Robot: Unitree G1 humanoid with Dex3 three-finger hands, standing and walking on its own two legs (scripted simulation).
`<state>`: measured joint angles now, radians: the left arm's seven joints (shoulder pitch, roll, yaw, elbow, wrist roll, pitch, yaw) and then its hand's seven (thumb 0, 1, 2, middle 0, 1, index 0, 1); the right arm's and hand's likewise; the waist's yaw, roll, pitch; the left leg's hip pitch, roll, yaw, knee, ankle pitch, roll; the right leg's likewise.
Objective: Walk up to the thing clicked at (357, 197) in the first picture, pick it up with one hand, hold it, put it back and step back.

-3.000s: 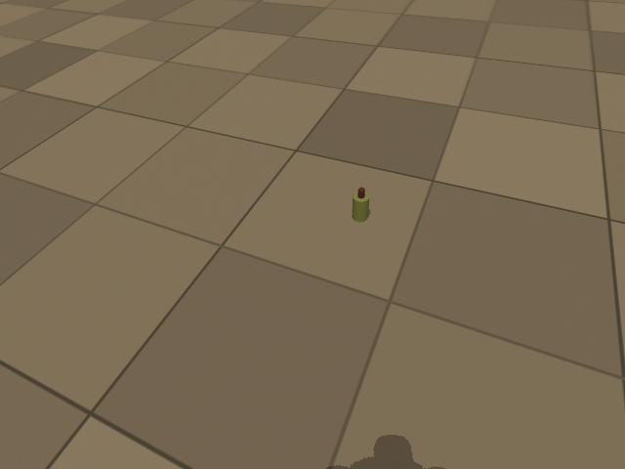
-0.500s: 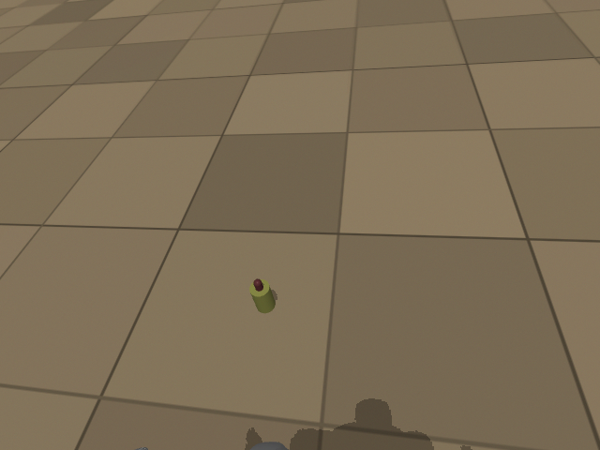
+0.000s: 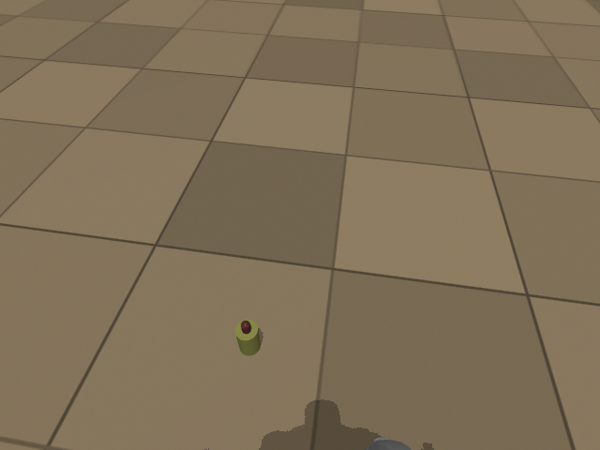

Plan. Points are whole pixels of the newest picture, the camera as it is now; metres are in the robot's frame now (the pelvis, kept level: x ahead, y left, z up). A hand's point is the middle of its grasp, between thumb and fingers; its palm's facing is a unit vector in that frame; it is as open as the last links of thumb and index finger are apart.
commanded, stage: walk up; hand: left
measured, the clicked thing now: (247, 334) +0.60 +0.21 -0.69
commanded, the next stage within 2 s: none
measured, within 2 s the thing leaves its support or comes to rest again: neither
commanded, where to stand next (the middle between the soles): +0.25 -0.01 m, yaw +0 degrees
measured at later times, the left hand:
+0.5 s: hand (151, 425) +0.19 +0.25 -0.11, palm faces -0.02 -0.89 -0.45, open 7.4 cm
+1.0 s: hand (162, 395) +0.25 +0.26 -0.16, palm faces -0.02 -0.92 -0.40, open 7.4 cm
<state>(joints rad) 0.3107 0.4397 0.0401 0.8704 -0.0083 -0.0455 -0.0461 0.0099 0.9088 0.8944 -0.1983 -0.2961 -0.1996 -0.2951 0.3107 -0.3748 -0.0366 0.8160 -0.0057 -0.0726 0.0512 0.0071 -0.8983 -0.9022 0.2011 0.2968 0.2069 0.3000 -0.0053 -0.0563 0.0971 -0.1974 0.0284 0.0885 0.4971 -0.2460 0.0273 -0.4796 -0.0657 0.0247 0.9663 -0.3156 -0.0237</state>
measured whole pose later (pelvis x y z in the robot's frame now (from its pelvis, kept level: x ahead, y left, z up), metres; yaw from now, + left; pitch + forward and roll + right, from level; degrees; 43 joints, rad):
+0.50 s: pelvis +0.15 -0.03 +0.00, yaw +0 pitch -3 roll +0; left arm 0.33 0.39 0.03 0.84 0.01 -0.08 -0.02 0.01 0.90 0.89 -0.20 -0.30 -0.20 -0.30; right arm 0.29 -0.43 -0.06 0.85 -0.01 0.00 0.05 0.01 -0.90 -0.90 0.20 0.30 0.20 0.30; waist 0.02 0.08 0.10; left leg -0.49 0.08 -0.04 0.86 -0.27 -0.01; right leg -0.20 -0.03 -0.08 0.49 -0.24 -0.03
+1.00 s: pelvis +0.20 -0.01 -0.01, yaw +0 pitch -3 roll -1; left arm 0.26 0.38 0.01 0.98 0.02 -0.04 0.00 0.01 0.91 0.89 -0.20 -0.30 -0.20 -0.30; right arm 0.19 -0.39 -0.02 0.94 -0.01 0.02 0.02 0.01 -0.90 -0.90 0.20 0.30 0.20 0.30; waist 0.01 0.04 0.06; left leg -0.35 0.04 0.00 0.70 -0.39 0.02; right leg -0.26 -0.01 -0.03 0.63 -0.32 0.00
